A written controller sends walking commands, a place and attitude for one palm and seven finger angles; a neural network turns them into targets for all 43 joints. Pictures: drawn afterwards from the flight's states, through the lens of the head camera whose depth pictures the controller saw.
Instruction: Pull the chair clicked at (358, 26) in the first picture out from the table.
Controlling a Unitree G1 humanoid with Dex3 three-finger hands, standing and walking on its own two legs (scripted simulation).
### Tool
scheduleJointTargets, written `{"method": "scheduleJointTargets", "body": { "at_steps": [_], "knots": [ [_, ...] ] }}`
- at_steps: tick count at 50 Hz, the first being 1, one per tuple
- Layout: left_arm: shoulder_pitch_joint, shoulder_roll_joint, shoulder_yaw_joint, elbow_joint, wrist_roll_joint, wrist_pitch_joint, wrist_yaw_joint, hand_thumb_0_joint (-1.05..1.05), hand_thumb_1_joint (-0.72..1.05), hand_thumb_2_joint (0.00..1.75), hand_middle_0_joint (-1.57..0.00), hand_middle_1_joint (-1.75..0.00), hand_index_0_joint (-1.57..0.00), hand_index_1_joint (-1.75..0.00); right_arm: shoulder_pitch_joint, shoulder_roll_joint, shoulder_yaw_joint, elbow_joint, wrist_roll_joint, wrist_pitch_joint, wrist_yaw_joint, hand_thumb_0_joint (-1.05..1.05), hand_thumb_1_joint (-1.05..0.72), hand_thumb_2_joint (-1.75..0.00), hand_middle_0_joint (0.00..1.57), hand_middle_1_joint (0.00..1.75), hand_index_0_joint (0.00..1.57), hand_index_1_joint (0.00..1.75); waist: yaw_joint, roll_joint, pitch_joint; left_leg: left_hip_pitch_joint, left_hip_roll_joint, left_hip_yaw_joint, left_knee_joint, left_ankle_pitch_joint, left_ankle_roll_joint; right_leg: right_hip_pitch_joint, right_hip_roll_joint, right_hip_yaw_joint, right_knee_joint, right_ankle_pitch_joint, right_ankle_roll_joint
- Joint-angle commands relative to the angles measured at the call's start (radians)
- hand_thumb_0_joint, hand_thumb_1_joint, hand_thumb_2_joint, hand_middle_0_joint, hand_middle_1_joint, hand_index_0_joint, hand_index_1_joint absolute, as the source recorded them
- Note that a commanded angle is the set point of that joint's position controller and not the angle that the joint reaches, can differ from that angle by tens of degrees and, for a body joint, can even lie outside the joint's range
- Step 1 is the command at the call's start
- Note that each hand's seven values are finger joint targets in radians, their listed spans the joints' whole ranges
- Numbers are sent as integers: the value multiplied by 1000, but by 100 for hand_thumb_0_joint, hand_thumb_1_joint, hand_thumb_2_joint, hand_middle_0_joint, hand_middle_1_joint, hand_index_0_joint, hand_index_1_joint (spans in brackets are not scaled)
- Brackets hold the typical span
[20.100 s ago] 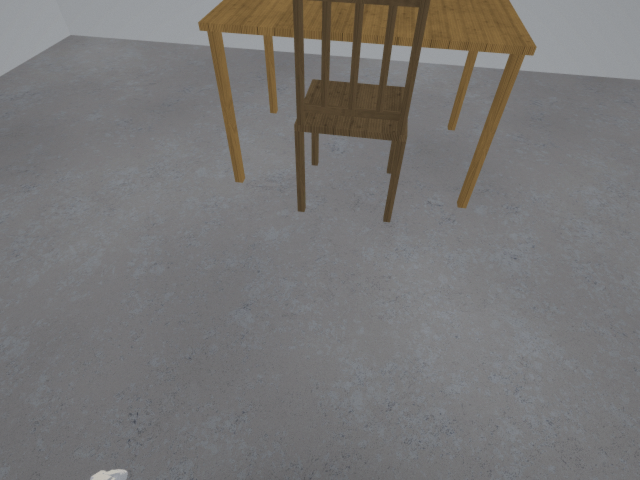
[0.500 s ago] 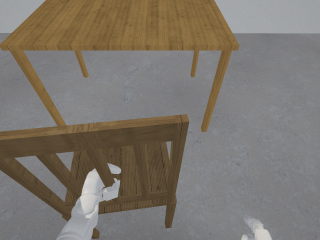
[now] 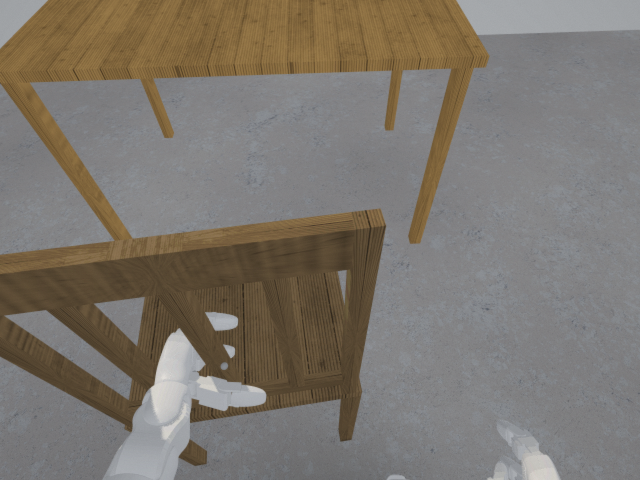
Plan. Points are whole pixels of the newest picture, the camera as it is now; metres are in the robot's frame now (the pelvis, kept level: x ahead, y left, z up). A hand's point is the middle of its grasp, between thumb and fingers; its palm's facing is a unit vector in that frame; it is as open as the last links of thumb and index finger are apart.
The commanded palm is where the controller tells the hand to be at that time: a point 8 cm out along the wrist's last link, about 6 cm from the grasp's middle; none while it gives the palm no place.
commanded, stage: open the thumb and straighten the fingers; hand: left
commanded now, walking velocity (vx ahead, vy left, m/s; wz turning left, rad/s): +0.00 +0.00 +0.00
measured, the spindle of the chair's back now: (212, 351) +0.29 +0.15 -0.03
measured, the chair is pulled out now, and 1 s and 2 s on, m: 0.55 0.55 0.55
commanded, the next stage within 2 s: draw the fingers out of the gap in 0.32 s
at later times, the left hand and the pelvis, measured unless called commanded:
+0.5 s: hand (221, 377) +0.26 +0.14 -0.05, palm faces +0.04 -0.98 -0.18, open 17.4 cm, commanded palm +0.23 +0.19 -0.03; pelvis +0.01 -0.01 -0.01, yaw +1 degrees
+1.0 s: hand (210, 446) +0.18 +0.14 -0.05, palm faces +0.05 -0.98 -0.19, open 17.5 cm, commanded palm +0.15 +0.19 -0.03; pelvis +0.00 +0.00 -0.03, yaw +2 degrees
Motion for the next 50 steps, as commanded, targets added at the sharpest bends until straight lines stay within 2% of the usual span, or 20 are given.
{"method": "scheduleJointTargets", "body": {
  "at_steps": [1, 3, 4, 5, 6, 9, 11, 13, 17, 20, 21, 22, 27, 28, 37, 38, 40, 45, 48, 50],
  "knots": [
    [-148, 86, 33, -242, -1, -34, 10, 0, -55, 20, -20, -58, -20, -58, -34, -129, -42, -146, -2, -58, -19, 0, -90, -90, 20, 30, 20, 30, -3, -64, -255, 39, 10, 4, -80, 302, 24, 173, 3, -46, -54, 263, -28],
    [-114, 73, 17, -272, 5, -21, 9, 0, -55, 20, -15, -43, -15, -43, -37, -126, -41, -158, -2, -59, -18, 0, -90, -90, 20, 30, 20, 30, 2, -43, -264, 39, 10, 3, -70, 318, 21, 169, 1, -48, -41, 273, -29],
    [-99, 67, 10, -286, 3, -13, 8, 0, -55, 20, -13, -36, -13, -36, -36, -125, -41, -164, -3, -61, -18, 0, -90, -90, 20, 30, 20, 30, -2, -66, -267, 35, 10, 3, -63, 322, 23, 172, 1, -48, -39, 285, -27],
    [-92, 115, 63, -210, 6, 1, 10, 0, -55, 20, -10, -29, -10, -29, -30, -135, -38, -152, -3, -53, -23, 0, -90, -90, 20, 30, 20, 30, -6, -92, -219, -10, 6, 3, -50, 301, 22, 152, 3, -49, -36, 279, -28],
    [-107, 106, 53, -220, 6, 5, 6, 0, -55, 20, -7, -22, -7, -22, -30, -132, -33, -156, -5, -47, -22, 0, -90, -90, 20, 30, 20, 30, -8, -94, -210, -27, 2, 4, -48, 277, 23, 145, 0, -47, -33, 268, -24],
    [-112, 127, 66, -305, 6, 1, -2, 0, -55, 20, 0, 0, 0, 0, -36, -126, -36, -180, -5, -47, -25, 0, -90, -90, 20, 30, 20, 30, -1, -61, -266, -17, -2, 12, -32, 281, 28, 166, -3, -37, -25, 272, -23],
    [-110, 112, 42, -349, 6, 1, -5, 0, -55, 20, 0, 0, 0, 0, -34, -121, -32, -186, -5, -51, -28, 0, -90, -90, 20, 30, 20, 30, -6, -19, -284, 4, -2, 8, -22, 311, 27, 166, -4, -40, -15, 292, -28],
    [-69, 116, 47, -357, 0, 4, -7, 0, -55, 20, 0, 0, 0, 0, -32, -120, -32, -186, -5, -54, -31, 0, -90, -90, 20, 30, 20, 30, -8, -35, -279, -2, 0, 8, -11, 316, 26, 163, -3, -41, -12, 306, -25],
    [-101, 111, 31, -326, -4, 26, -15, 0, -55, 20, 0, 0, 0, 0, -31, -130, -28, -181, -3, -56, -37, 0, -90, -90, 20, 30, 20, 30, -28, -79, -233, -37, -3, 0, -1, 263, 31, 123, -1, -45, -17, 257, -17],
    [-115, 126, 40, -361, -4, 32, -16, 0, -55, 20, 0, 0, 0, 0, -32, -131, -29, -185, -4, -61, -41, 0, -90, -90, 20, 30, 20, 30, -19, -27, -266, -21, -8, 1, 3, 274, 31, 139, -6, -42, -16, 262, -22],
    [33, 154, 97, -282, -5, 40, -17, 0, -55, 20, 0, 0, 0, 0, -27, -129, -30, -187, -6, -60, -39, 0, -90, -90, 20, 30, 20, 30, 8, -58, -251, -58, -9, 4, 5, 261, 26, 146, -5, -47, -4, 254, -24],
    [77, 130, 71, -305, -8, 40, -24, 0, -55, 20, 0, 0, 0, 0, -35, -128, -26, -202, -5, -57, -34, 0, -90, -90, 20, 30, 20, 30, 12, -77, -251, -72, -10, 5, 4, 256, 26, 150, -7, -46, -2, 258, -23],
    [152, 165, 82, -450, -8, 22, -23, 0, -55, 20, 0, 0, 0, 0, -42, -122, -29, -238, -1, -64, -37, 0, -90, -90, 20, 30, 20, 30, 14, -48, -267, -85, -10, 9, 14, 241, 29, 161, -9, -35, 3, 239, -23],
    [180, 141, 56, -475, -7, 19, -24, 0, -55, 20, 0, 0, 0, 0, -42, -118, -29, -243, 0, -69, -37, 0, -90, -90, 20, 30, 20, 30, 10, -37, -257, -81, -10, 9, 18, 247, 29, 147, -9, -36, 3, 241, -22],
    [278, 123, -5, -609, 2, 10, -13, 0, -55, 20, 0, 0, 0, 0, -35, -119, -26, -247, -2, -109, -52, 0, -90, -90, 20, 30, 20, 30, -19, -40, -219, -93, -15, -15, 55, 197, 34, 54, -3, -52, 21, 154, -19],
    [310, 125, 3, -619, 2, 10, -11, 0, -55, 20, 0, 0, 0, 0, -37, -117, -26, -253, -2, -112, -54, 0, -90, -90, 20, 30, 20, 30, -8, -39, -228, -99, -16, -18, 53, 192, 33, 56, -2, -55, 26, 137, -21],
    [309, 139, 9, -635, 4, 15, -8, 0, -55, 20, 0, 0, 0, 0, -37, -116, -24, -254, -3, -113, -58, 0, -90, -90, 20, 30, 20, 30, -14, -48, -215, -109, -16, -24, 57, 187, 34, 50, -2, -58, 28, 131, -22],
    [460, 111, -16, -691, 19, 33, 0, 0, -55, 20, 0, 0, 0, 0, -56, -99, -27, -280, -2, -110, -56, 0, -90, -90, 20, 30, 20, 30, 10, -23, -226, -110, -18, -27, 60, 208, 29, 53, -2, -65, 48, 136, -29],
    [513, 83, -52, -721, 29, 51, 4, 0, -55, 20, 0, 0, 0, 0, -61, -92, -22, -300, -3, -103, -55, 0, -90, -90, 20, 30, 20, 30, 6, -38, -199, -126, -18, -27, 68, 186, 31, 25, 1, -68, 52, 112, -24],
    [532, 105, -33, -738, 35, 57, 9, 0, -55, 20, 0, 0, 0, 0, -65, -92, -24, -307, -4, -98, -58, 0, -90, -90, 20, 30, 20, 30, 12, -30, -188, -137, -18, -30, 68, 180, 30, 24, 1, -69, 54, 102, -29]
  ]
}}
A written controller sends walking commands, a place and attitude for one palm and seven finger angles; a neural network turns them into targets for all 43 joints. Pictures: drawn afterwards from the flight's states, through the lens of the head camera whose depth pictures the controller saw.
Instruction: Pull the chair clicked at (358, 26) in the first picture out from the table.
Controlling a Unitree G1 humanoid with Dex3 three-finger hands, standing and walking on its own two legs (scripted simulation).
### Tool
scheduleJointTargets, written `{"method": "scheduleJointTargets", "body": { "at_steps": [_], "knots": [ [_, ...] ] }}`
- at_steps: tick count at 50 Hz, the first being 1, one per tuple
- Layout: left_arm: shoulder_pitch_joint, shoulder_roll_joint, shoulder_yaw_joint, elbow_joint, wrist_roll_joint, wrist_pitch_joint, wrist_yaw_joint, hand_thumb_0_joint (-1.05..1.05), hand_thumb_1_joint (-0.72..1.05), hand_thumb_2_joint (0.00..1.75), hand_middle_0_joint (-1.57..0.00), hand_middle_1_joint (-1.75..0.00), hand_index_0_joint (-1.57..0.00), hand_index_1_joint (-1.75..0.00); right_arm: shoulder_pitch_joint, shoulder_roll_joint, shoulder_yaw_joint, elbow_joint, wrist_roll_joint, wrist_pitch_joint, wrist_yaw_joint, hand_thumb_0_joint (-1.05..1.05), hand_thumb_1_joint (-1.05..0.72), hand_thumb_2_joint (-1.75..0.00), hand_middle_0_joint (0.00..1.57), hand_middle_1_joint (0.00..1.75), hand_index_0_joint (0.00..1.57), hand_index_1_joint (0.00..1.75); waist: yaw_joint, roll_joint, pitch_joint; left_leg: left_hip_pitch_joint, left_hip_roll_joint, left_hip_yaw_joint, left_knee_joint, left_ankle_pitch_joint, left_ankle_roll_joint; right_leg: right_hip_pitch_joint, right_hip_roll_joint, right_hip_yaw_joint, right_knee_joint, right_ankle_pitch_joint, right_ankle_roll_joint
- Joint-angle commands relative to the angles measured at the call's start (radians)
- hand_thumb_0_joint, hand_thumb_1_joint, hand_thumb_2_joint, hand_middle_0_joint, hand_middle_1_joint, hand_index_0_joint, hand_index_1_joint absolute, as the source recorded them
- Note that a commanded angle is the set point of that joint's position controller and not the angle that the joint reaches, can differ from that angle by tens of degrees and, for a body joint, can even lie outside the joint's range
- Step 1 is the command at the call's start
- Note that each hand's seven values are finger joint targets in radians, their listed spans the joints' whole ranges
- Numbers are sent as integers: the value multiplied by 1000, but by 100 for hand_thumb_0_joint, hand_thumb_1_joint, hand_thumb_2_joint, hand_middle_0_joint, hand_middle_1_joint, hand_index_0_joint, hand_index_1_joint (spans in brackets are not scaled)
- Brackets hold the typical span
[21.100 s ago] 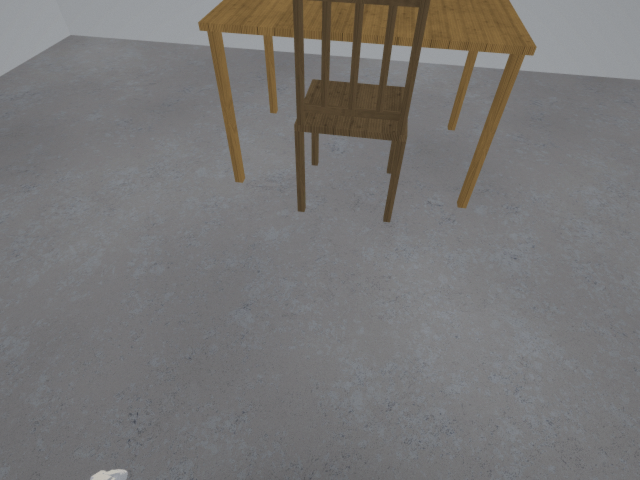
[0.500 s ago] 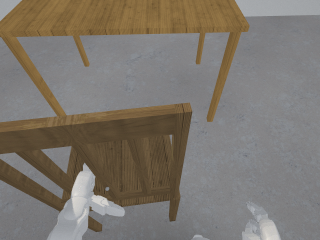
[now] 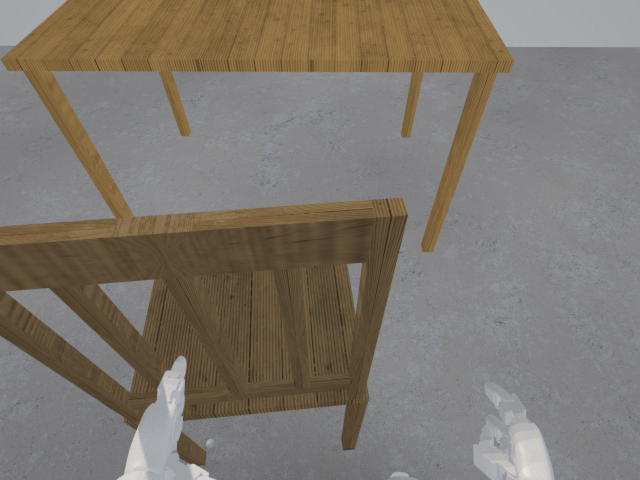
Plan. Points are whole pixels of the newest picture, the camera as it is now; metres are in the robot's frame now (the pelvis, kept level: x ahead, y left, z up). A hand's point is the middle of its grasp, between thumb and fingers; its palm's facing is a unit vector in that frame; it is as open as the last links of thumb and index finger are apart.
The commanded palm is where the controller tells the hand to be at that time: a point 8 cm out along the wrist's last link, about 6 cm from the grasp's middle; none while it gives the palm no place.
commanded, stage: draw the fingers out of the gap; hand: left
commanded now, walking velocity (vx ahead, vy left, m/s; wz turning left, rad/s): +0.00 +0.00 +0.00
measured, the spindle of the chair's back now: (217, 344) +0.29 +0.14 +0.00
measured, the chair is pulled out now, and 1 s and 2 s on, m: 0.55 0.55 0.54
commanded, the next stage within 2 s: draw the hand back to the body in 0.18 s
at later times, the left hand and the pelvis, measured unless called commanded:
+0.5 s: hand (172, 462) +0.15 +0.16 +0.03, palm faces +0.12 -0.99 -0.05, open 17.5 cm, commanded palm +0.11 +0.21 +0.04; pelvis -0.01 +0.00 -0.02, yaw +0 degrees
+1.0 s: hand (80, 438) +0.16 +0.22 +0.10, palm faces +0.25 -0.89 -0.39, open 16.1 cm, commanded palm +0.13 +0.26 +0.14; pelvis +0.00 +0.00 +0.02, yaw +0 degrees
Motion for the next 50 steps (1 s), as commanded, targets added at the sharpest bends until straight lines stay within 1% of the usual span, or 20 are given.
{"method": "scheduleJointTargets", "body": {
  "at_steps": [1, 10, 14, 15, 16, 17, 18, 20, 24, 26, 30, 33, 35, 36, 40, 41, 42, 43, 45, 50],
  "knots": [
    [54, 69, 25, -239, 13, -42, 14, 0, -55, 20, 0, 0, 0, 0, -64, -121, -52, -178, -1, -49, -15, 0, -90, -90, 20, 30, 20, 30, -7, -56, -122, 19, -14, 25, -136, 276, 39, 142, 14, -23, -132, 202, -19],
    [227, 74, 25, -321, 18, -66, 2, 0, -55, 20, 0, 0, 0, 0, -75, -105, -64, -201, 2, -45, -22, 0, -90, -90, 20, 30, 20, 30, 10, -30, -116, -14, -16, 20, -112, 280, 40, 123, 18, -24, -109, 198, -28],
    [277, 47, -7, -346, 21, -83, -8, 0, -55, 20, 0, 0, 0, 0, -73, -100, -65, -211, 4, -45, -24, 0, -90, -90, 20, 30, 20, 30, 4, -46, -106, -25, -19, 20, -99, 258, 42, 95, 20, -28, -100, 174, -25],
    [283, 69, 12, -353, 23, -85, -6, 0, -55, 20, 0, 0, 0, 0, -76, -99, -71, -212, 4, -45, -27, 0, -90, -90, 20, 30, 20, 30, 7, -49, -113, -36, -18, 20, -93, 261, 43, 101, 20, -24, -100, 180, -27],
    [201, 5, 32, -482, -89, -203, -19, 0, -55, 20, 0, 0, 0, 0, -63, -93, -68, -203, 2, -68, -28, 0, -90, -90, 20, 30, 20, 30, -2, -82, -106, -49, -28, 15, -57, 271, 35, 61, 28, -41, -81, 203, -25],
    [246, 54, 77, -434, -91, -260, -28, 0, -55, 20, 0, 0, 0, 0, -68, -95, -76, -175, 5, -78, -29, 0, -90, -90, 20, 30, 20, 30, 16, -65, -132, -48, -28, 20, -48, 262, 34, 61, 30, -34, -69, 186, -28],
    [238, 66, 92, -461, -107, -307, -36, 0, -55, 20, 0, 0, 0, 0, -58, -95, -75, -173, 6, -87, -27, 0, -90, -90, 20, 30, 20, 30, 16, -23, -151, -43, -29, 17, -47, 271, 32, 59, 29, -34, -58, 184, -29],
    [228, 97, 134, -466, -122, -387, -53, 0, -55, 20, 0, 0, 0, 0, -60, -92, -82, -153, 10, -95, -20, 0, -90, -90, 20, 30, 20, 30, 25, -1, -129, -56, -24, 15, -41, 265, 28, 42, 33, -29, -49, 160, -33],
    [219, 54, 107, -412, -143, -553, -128, 0, -55, 20, 0, 0, 0, 0, -90, -84, -87, -127, 17, -104, 11, 0, -90, -90, 20, 30, 20, 30, 19, -11, -97, -104, -18, 14, -11, 209, 22, -23, 35, -23, -16, 99, -30],
    [203, 89, 131, -409, -153, -625, -184, 0, -55, 20, 0, 0, 0, 0, -112, -87, -93, -120, 19, -107, 28, 0, -90, -90, 20, 30, 20, 30, 22, -5, -129, -116, -14, 15, 8, 212, 22, -11, 30, -8, 0, 103, -33],
    [317, 132, 233, -380, -193, -522, -226, 0, -55, 20, 0, 0, 0, 0, -151, -87, -96, -163, 39, -69, 25, 0, -90, -90, 20, 30, 20, 30, 59, -16, -160, -89, -15, 24, -61, 176, 30, 107, 27, -3, -61, 74, -30],
    [257, 139, 258, -496, -231, -469, -207, 0, -55, 20, 0, 0, 0, 0, -146, -79, -85, -176, 45, -62, 5, 0, -90, -90, 20, 30, 20, 30, 49, -32, -138, -54, -13, 20, -97, 171, 34, 128, 28, -11, -98, 62, -22],
    [236, 172, 301, -510, -241, -465, -188, 0, -55, 20, 0, 0, 0, 0, -137, -75, -82, -157, 44, -69, -6, 0, -90, -90, 20, 30, 20, 30, 46, -39, -124, -43, -10, 15, -105, 193, 35, 145, 30, -8, -119, 87, -23],
    [232, 159, 295, -511, -247, -471, -188, 0, -51, 22, -1, -1, -1, -1, -128, -74, -80, -148, 44, -75, -8, 0, -90, -90, 20, 30, 20, 30, 39, -42, -108, -28, -10, 15, -111, 200, 34, 145, 31, -9, -129, 95, -21],
    [192, 176, 314, -452, -258, -472, -222, 0, -37, 29, -2, -4, -2, -4, -124, -87, -74, -116, 48, -107, -15, 0, -90, -90, 20, 30, 20, 30, 24, -54, -59, 1, -6, 12, -135, 188, 36, 153, 31, 1, -183, 76, -17],
    [261, 356, 383, -423, -81, -349, -67, 0, -33, 31, -3, -5, -3, -5, -96, -80, -80, -133, 31, -64, -33, 0, -90, -90, 20, 30, 20, 30, 102, 18, -119, 67, 25, 27, -205, 197, 26, 265, -4, 48, -222, 88, -44],
    [260, 234, 298, -503, -64, -298, -15, 0, -30, 32, -4, -5, -4, -5, -91, -66, -65, -161, 28, -53, -35, 0, -90, -90, 20, 30, 20, 30, 64, 25, -59, 90, 19, 32, -229, 197, 25, 264, -8, 22, -243, 110, -38],
    [246, 216, 280, -496, -48, -261, 22, 0, -26, 34, -4, -6, -4, -6, -96, -66, -62, -147, 26, -41, -37, 0, -90, -90, 20, 30, 20, 30, 61, 41, -27, 111, 23, 31, -245, 210, 25, 274, -6, 10, -249, 125, -40],
    [234, 243, 298, -512, -32, -218, 66, 0, -19, 37, -5, -8, -5, -8, -113, -71, -57, -136, 22, -26, -42, 0, -90, -90, 20, 30, 20, 30, 66, 5, -22, 152, 27, 23, -274, 252, 28, 324, -3, -1, -279, 168, -41],
    [110, 286, 324, -523, -15, -190, 115, 0, -1, 46, -7, -11, -7, -11, -132, -87, -41, -105, 15, -38, -50, 0, -90, -90, 20, 30, 20, 30, 64, 19, 67, 255, 27, 12, -370, 261, 26, 385, 0, -6, -366, 173, -40]
  ]
}}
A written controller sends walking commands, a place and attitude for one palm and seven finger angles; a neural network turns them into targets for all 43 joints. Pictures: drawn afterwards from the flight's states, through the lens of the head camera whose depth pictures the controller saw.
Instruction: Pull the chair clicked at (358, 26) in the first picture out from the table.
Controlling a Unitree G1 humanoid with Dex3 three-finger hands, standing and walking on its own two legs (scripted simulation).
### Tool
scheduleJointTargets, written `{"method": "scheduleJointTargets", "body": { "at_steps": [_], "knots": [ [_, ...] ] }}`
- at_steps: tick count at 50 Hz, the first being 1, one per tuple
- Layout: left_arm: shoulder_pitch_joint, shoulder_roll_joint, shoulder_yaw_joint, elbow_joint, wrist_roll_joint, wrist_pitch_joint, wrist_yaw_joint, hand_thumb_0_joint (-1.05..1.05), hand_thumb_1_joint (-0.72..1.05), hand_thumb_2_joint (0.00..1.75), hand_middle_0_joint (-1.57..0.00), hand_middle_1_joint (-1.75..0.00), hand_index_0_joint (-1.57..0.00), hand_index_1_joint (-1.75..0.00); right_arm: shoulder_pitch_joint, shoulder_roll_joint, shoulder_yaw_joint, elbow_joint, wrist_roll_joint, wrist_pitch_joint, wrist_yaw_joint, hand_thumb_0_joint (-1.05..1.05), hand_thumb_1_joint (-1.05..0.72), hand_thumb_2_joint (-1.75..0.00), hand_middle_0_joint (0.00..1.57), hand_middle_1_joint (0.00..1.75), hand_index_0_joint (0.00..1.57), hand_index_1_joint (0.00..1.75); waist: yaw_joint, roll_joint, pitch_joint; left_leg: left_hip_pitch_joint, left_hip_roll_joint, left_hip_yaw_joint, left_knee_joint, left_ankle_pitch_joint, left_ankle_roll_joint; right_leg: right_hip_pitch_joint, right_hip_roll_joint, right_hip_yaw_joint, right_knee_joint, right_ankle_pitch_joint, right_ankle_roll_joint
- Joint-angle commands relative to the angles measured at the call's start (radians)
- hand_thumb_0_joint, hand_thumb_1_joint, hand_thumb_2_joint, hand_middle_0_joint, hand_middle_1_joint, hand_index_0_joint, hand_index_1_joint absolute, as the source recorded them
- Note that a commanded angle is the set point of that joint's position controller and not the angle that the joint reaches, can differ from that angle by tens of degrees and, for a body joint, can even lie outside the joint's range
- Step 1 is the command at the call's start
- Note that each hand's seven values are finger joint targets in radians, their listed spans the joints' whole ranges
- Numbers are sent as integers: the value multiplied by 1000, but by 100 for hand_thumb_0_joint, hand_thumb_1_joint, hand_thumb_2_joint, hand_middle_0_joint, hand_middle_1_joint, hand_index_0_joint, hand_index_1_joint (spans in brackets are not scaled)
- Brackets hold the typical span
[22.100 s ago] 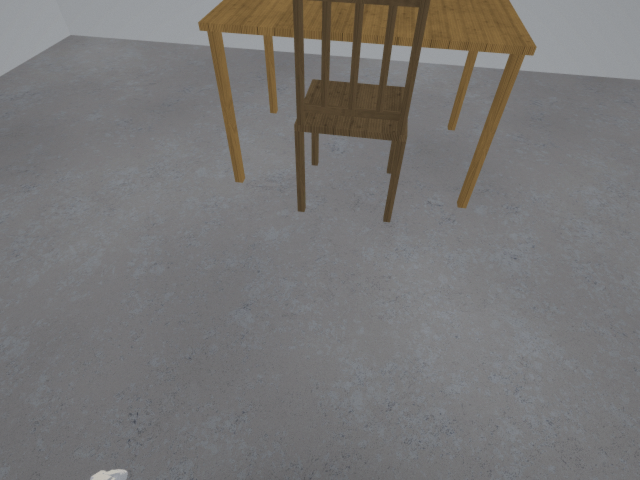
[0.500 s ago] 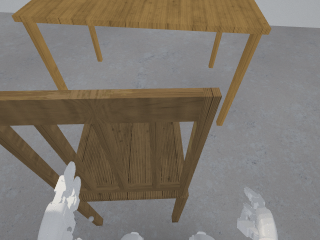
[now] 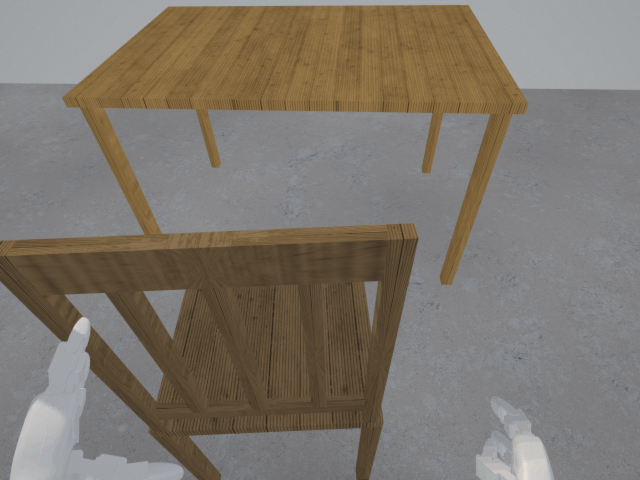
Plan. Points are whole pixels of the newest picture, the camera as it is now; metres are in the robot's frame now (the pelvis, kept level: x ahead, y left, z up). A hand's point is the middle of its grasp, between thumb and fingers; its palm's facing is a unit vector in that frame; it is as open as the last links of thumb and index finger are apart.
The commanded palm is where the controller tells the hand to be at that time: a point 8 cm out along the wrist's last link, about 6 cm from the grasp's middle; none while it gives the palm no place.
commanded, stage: draw the hand back to the body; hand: left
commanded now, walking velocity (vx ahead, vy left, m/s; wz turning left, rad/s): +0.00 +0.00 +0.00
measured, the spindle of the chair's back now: (242, 356) +0.29 +0.14 -0.02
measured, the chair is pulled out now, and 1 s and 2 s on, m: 0.55 0.54 0.54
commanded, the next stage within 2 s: step back with the hand held close in 0.88 s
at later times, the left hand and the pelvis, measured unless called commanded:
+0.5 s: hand (72, 393) +0.17 +0.25 +0.12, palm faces +0.39 -0.77 -0.50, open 8.5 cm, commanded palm +0.15 +0.29 +0.21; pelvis +0.02 -0.01 +0.03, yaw +1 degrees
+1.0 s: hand (47, 342) +0.19 +0.25 +0.19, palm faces +0.54 -0.73 -0.42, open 7.2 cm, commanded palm +0.15 +0.27 +0.21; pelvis +0.01 -0.03 +0.03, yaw +0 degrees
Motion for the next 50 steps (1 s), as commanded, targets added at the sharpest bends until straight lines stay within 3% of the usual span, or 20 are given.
{"method": "scheduleJointTargets", "body": {
  "at_steps": [1, 7, 10, 17, 21, 24, 25, 28, 30, 34, 35, 36, 38, 41, 43, 45, 48, 50],
  "knots": [
    [-106, 141, 110, -223, 19, -46, 60, 0, 3, 48, -8, -12, -8, -12, -131, -107, -21, -142, -8, -70, -12, 0, -90, -90, 20, 30, 20, 30, -3, 3, 21, 54, 11, 8, -254, 224, 20, 164, -16, -4, -218, 130, -44],
    [-126, 147, 160, -197, 21, -60, 58, 0, 25, 58, -11, -16, -11, -16, -153, -106, -20, -108, -14, -87, 5, 0, -90, -90, 20, 30, 20, 30, 13, 1, 47, 146, 16, 13, -332, 319, 16, 254, -13, -5, -273, 237, -44],
    [-234, 219, 216, -281, 20, -71, 65, 0, 36, 64, -13, -19, -13, -19, -160, -113, -15, -96, -18, -109, 10, 0, -90, -90, 20, 30, 20, 30, 14, 48, 38, 181, 14, 12, -356, 339, 14, 291, -12, 3, -302, 257, -48],
    [-327, 269, 288, -337, 17, -76, 78, 0, 61, 76, -16, -24, -16, -24, -159, -120, -14, -58, -27, -161, 20, 0, -90, -90, 20, 30, 20, 30, 18, 43, -15, 280, 13, 25, -379, 432, 19, 347, -14, 8, -323, 360, -42],
    [-389, 311, 324, -387, 23, -79, 84, 0, 75, 83, -18, -27, -18, -27, -163, -121, -4, -40, -27, -189, 26, 0, -90, -90, 20, 30, 20, 30, 23, 110, -26, 304, 12, 24, -392, 458, 15, 368, -19, 8, -325, 372, -42],
    [-426, 342, 351, -409, 20, -80, 89, 0, 86, 88, -19, -29, -19, -29, -163, -131, -7, -30, -29, -201, 26, 0, -90, -90, 20, 30, 20, 30, 24, 76, -45, 322, 17, 24, -393, 487, 18, 377, -21, 5, -320, 396, -37],
    [-446, 364, 364, -429, 21, -77, 90, 0, 90, 90, -20, -30, -20, -30, -171, -132, -4, -24, -27, -207, 27, 0, -90, -90, 20, 30, 20, 30, 25, 125, -42, 314, 12, 25, -392, 482, 15, 384, -20, 12, -325, 393, -42],
    [-422, 328, 339, -401, 18, -76, 86, 0, 90, 90, -20, -30, -20, -30, -170, -131, -5, -21, -30, -218, 32, 0, -90, -90, 20, 30, 20, 30, 26, 71, -44, 328, 16, 25, -393, 502, 20, 382, -22, 0, -319, 417, -35],
    [-424, 320, 330, -397, 20, -71, 82, 0, 90, 90, -20, -30, -20, -30, -183, -133, -5, -14, -29, -223, 37, 0, -90, -90, 20, 30, 20, 30, 25, 115, -29, 320, 13, 31, -394, 486, 16, 380, -20, 11, -328, 404, -39],
    [-433, 328, 339, -386, 22, -85, 85, 0, 90, 90, -20, -30, -20, -30, -175, -136, -11, -13, -31, -229, 37, 0, -90, -90, 20, 30, 20, 30, 28, 56, -41, 326, 18, 31, -396, 477, 23, 380, -26, 5, -323, 407, -33],
    [-426, 320, 334, -377, 25, -79, 82, 0, 90, 90, -20, -30, -20, -30, -185, -136, -10, -7, -29, -230, 38, 0, -90, -90, 20, 30, 20, 30, 26, 87, -25, 312, 14, 34, -395, 463, 20, 379, -24, 12, -332, 396, -36],
    [-428, 305, 328, -368, 27, -85, 82, 0, 90, 90, -20, -30, -20, -30, -175, -130, -8, -9, -28, -229, 38, 0, -90, -90, 20, 30, 20, 30, 27, 80, -18, 316, 16, 33, -400, 461, 20, 374, -26, 7, -332, 388, -34],
    [-412, 288, 332, -306, 24, -91, 78, 0, 90, 90, -20, -30, -20, -30, -177, -131, -18, -7, -30, -219, 38, 0, -90, -90, 20, 30, 20, 30, 25, 23, -8, 318, 18, 34, -398, 449, 26, 366, -26, 6, -337, 389, -30],
    [-391, 229, 312, -195, 20, -93, 61, 0, 90, 90, -20, -30, -20, -30, -184, -124, -22, -6, -26, -195, 44, 0, -90, -90, 20, 30, 20, 30, 21, -20, 64, 293, 20, 40, -406, 405, 26, 344, -21, 12, -362, 354, -29],
    [-374, 235, 326, -163, 14, -106, 56, 0, 90, 90, -20, -30, -20, -30, -193, -125, -31, -10, -29, -177, 43, 0, -90, -90, 20, 30, 20, 30, 24, -48, 67, 287, 20, 45, -410, 370, 32, 342, -23, 15, -371, 325, -25],
    [-326, 200, 314, -118, 13, -106, 45, 0, 90, 90, -20, -30, -20, -30, -204, -122, -35, -11, -24, -158, 49, 0, -90, -90, 20, 30, 20, 30, 28, -13, 87, 269, 20, 48, -417, 366, 28, 343, -18, 22, -379, 314, -31],
    [-357, 232, 326, -170, 11, -128, 45, 0, 90, 90, -20, -30, -20, -30, -210, -124, -36, -27, -26, -152, 47, 0, -90, -90, 20, 30, 20, 30, 30, -30, 61, 277, 21, 45, -421, 347, 36, 347, -23, 24, -382, 288, -28],
    [-393, 220, 301, -214, 14, -132, 42, 0, 90, 90, -20, -30, -20, -30, -215, -123, -32, -30, -26, -155, 49, 0, -90, -90, 20, 30, 20, 30, 25, 22, 61, 278, 17, 46, -425, 339, 34, 347, -25, 27, -390, 278, -31]
  ]
}}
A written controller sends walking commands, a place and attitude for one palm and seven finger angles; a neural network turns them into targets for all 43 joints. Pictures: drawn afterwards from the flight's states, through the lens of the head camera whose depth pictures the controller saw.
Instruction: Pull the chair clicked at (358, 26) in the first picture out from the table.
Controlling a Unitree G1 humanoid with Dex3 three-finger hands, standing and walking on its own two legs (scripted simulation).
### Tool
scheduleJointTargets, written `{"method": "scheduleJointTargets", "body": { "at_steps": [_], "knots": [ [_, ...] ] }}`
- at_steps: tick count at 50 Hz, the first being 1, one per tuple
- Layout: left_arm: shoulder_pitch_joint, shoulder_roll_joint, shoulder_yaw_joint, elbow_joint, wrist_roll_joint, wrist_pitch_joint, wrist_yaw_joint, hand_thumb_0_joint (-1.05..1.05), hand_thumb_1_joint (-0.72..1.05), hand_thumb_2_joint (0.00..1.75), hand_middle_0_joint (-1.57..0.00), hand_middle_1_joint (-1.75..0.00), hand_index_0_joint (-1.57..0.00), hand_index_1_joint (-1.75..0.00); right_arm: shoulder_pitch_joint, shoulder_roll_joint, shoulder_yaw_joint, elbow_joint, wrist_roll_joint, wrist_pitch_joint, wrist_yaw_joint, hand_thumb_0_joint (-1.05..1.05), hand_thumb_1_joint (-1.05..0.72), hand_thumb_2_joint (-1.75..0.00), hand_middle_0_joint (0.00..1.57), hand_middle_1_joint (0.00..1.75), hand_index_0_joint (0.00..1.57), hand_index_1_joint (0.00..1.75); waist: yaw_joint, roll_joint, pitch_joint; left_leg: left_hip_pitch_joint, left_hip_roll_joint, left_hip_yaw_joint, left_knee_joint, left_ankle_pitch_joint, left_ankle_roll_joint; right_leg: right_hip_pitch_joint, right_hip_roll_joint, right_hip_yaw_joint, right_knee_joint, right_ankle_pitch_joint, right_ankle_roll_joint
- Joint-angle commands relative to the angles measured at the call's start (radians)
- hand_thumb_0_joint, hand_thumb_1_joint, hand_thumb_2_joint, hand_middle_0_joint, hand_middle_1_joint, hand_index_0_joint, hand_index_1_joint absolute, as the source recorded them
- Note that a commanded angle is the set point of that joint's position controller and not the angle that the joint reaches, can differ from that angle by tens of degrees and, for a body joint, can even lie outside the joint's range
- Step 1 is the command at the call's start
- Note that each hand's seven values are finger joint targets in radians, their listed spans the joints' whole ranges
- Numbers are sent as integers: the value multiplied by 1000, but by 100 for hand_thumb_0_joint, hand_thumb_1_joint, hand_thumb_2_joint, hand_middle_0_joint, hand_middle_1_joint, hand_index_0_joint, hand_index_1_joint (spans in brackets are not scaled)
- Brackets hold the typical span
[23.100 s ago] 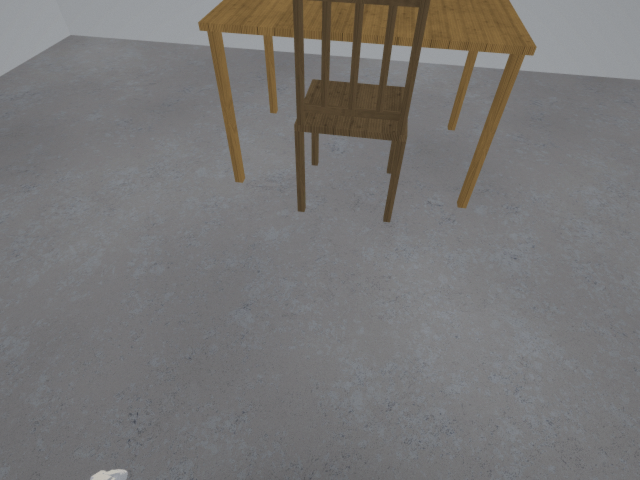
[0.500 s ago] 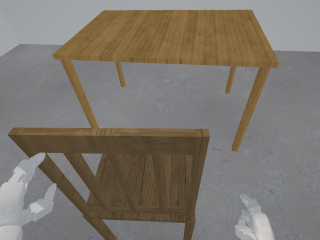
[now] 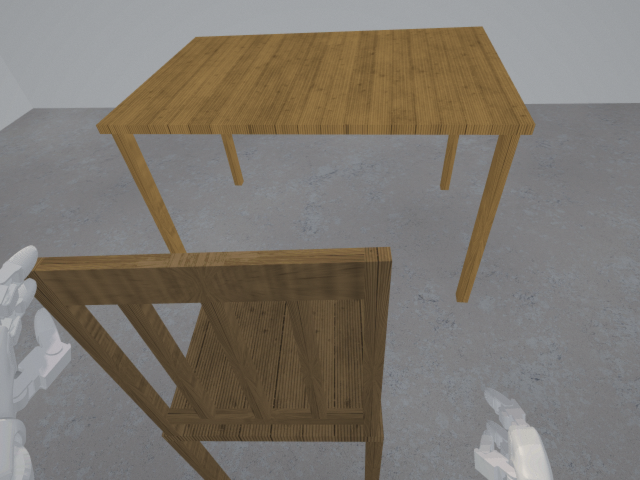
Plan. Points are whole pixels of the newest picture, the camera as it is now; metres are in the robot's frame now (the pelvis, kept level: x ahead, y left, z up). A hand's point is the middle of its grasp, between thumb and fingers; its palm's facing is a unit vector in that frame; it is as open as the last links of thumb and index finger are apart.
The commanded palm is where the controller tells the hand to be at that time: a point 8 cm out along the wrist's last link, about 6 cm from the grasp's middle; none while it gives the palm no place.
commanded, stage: step back with the hand held close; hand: left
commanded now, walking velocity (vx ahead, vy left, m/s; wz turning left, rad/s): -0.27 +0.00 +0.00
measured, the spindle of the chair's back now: (243, 366) +0.28 +0.17 -0.05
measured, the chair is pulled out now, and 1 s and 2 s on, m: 0.54 0.54 0.54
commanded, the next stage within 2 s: stop stepping back and stand still in 1.92 s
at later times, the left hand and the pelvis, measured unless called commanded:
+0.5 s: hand (31, 375) +0.15 +0.29 +0.16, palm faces +0.41 -0.75 -0.52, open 7.4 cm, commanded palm +0.09 +0.32 +0.18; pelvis -0.06 +0.03 +0.00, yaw -2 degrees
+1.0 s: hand out of the picture +0.13 +0.30 +0.17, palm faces +0.47 -0.72 -0.51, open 7.4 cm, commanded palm +0.06 +0.33 +0.18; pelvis -0.08 +0.03 -0.01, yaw -1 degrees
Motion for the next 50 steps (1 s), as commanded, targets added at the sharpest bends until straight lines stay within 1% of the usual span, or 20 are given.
{"method": "scheduleJointTargets", "body": {
  "at_steps": [1, 3, 4, 5, 7, 10, 11, 13, 17, 20, 26, 29, 32, 34, 36, 39, 41, 43, 49, 50],
  "knots": [
    [-307, 358, 219, -328, -5, -147, -2, 0, 90, 90, -20, -30, -20, -30, -102, -119, -53, -183, 12, -21, -7, 0, -90, -90, 20, 30, 20, 30, -48, -73, 78, -147, 21, 34, -45, 98, 76, -75, -100, 190, -208, 200, -13],
    [-139, 242, 152, -192, 9, -140, -16, 0, 90, 90, -20, -30, -20, -30, -97, -94, -49, -178, 5, 12, 0, 0, -90, -90, 20, 30, 20, 30, -60, -174, 32, -114, 5, 28, 6, 52, 74, -89, -146, 203, -241, 132, -30],
    [-108, 223, 130, -218, 11, -141, -19, 0, 90, 90, -20, -30, -20, -30, -102, -96, -45, -191, 2, 25, 2, 0, -90, -90, 20, 30, 20, 30, -60, -168, 6, -112, 8, 20, 0, 70, 75, -79, -154, 192, -230, 128, -33],
    [-100, 236, 138, -274, 10, -154, -16, 0, 90, 90, -20, -30, -20, -30, -109, -102, -48, -196, 6, 29, 0, 0, -90, -90, 20, 30, 20, 30, -59, -92, -21, -103, 19, 16, -26, 101, 77, -59, -152, 185, -207, 165, -31],
    [-31, 244, 160, -289, 13, -167, -3, 0, 90, 90, -20, -30, -20, -30, -114, -101, -49, -203, 0, 39, -5, 0, -90, -90, 20, 30, 20, 30, -48, -43, -79, -113, 44, 2, -73, 186, 78, -13, -121, 144, -145, 208, -13],
    [15, 248, 174, -300, 17, -169, 8, 0, 90, 90, -20, -30, -20, -30, -114, -101, -57, -202, 2, 51, -9, 0, -90, -90, 20, 30, 20, 30, -51, -11, -133, -129, 69, -9, -89, 284, 77, 41, -105, 119, -91, 309, 1],
    [30, 240, 175, -295, 18, -167, 12, 0, 90, 90, -20, -30, -20, -30, -108, -96, -56, -208, 1, 55, -9, 0, -90, -90, 20, 30, 20, 30, -47, -34, -148, -143, 73, -10, -88, 295, 75, 54, -97, 108, -78, 308, 6],
    [41, 250, 187, -299, 21, -166, 15, 0, 90, 90, -20, -30, -20, -30, -106, -99, -65, -209, -1, 61, -10, 0, -90, -90, 20, 30, 20, 30, -47, -78, -149, -167, 79, -18, -79, 315, 71, 53, -92, 105, -69, 336, 7],
    [75, 266, 207, -317, 24, -168, 25, 0, 90, 90, -20, -30, -20, -30, -108, -94, -70, -209, -1, 65, -14, 0, -90, -90, 20, 30, 20, 30, -47, -43, -159, -216, 89, -28, -87, 293, 72, 60, -88, 99, -46, 335, 9],
    [96, 271, 219, -309, 24, -164, 31, 0, 90, 90, -20, -30, -20, -30, -108, -90, -71, -206, 2, 66, -19, 0, -90, -90, 20, 30, 20, 30, -50, 0, -131, -288, 98, -39, -116, 188, 79, 59, -79, 97, -41, 259, 11],
    [72, 252, 205, -315, 32, -172, 35, 0, 90, 90, -20, -30, -20, -30, -74, -88, -61, -219, -1, 60, -23, 0, -90, -90, 20, 30, 20, 30, -56, 11, -62, -448, 87, -42, -137, -117, 86, 40, -67, 119, -50, 69, 11],
    [32, 256, 197, -308, 38, -178, 36, 0, 90, 90, -20, -30, -20, -30, -57, -94, -60, -220, -5, 52, -22, 0, -90, -90, 20, 30, 20, 30, -60, -73, -36, -435, 50, -31, -82, -207, 81, -55, -84, 174, -138, -87, 2],
    [6, 264, 191, -336, 42, -186, 41, 0, 90, 90, -20, -30, -20, -30, -49, -102, -55, -213, -12, 44, -24, 0, -90, -90, 20, 30, 20, 30, -64, -81, -39, -387, 41, -33, -57, -208, 80, -124, -97, 183, -183, -177, -6],
    [-6, 270, 196, -345, 43, -189, 45, 0, 90, 90, -20, -30, -20, -30, -45, -103, -52, -212, -15, 39, -23, 0, -90, -90, 20, 30, 20, 30, -64, -79, -50, -380, 42, -37, -59, -197, 80, -131, -96, 176, -180, -186, -4],
    [9, 273, 206, -357, 43, -194, 49, 0, 90, 90, -20, -30, -20, -30, -45, -103, -53, -209, -14, 35, -27, 0, -90, -90, 20, 30, 20, 30, -63, -19, -69, -402, 59, -52, -95, -200, 88, -83, -82, 157, -145, -147, 3],
    [32, 278, 225, -346, 44, -201, 50, 0, 90, 90, -20, -30, -20, -30, -46, -105, -60, -209, -12, 28, -23, 0, -90, -90, 20, 30, 20, 30, -59, -35, -93, -431, 67, -55, -100, -181, 88, -37, -73, 147, -116, -90, 8],
    [42, 272, 223, -344, 44, -202, 51, 0, 90, 90, -20, -30, -20, -30, -46, -105, -62, -207, -13, 30, -24, 0, -90, -90, 20, 30, 20, 30, -61, -7, -82, -465, 71, -57, -109, -186, 89, -18, -72, 142, -98, -61, 7],
    [29, 277, 231, -339, 50, -209, 50, 0, 90, 90, -20, -30, -20, -30, -51, -108, -66, -206, -14, 27, -21, 0, -90, -90, 20, 30, 20, 30, -59, -29, -70, -514, 76, -61, -103, -205, 93, -5, -71, 147, -78, -50, 7],
    [36, 279, 231, -359, 53, -225, 49, 0, 90, 90, -20, -30, -20, -30, -45, -110, -75, -192, -17, 24, -14, 0, -90, -90, 20, 30, 20, 30, -63, -69, -93, -491, 57, -50, -48, -155, 87, -35, -94, 168, -83, 17, -12],
    [45, 294, 246, -349, 52, -224, 53, 0, 90, 90, -20, -30, -20, -30, -50, -111, -79, -178, -18, 26, -18, 0, -90, -90, 20, 30, 20, 30, -65, -48, -93, -480, 58, -53, -48, -144, 89, -37, -101, 173, -93, 35, -19]
  ]
}}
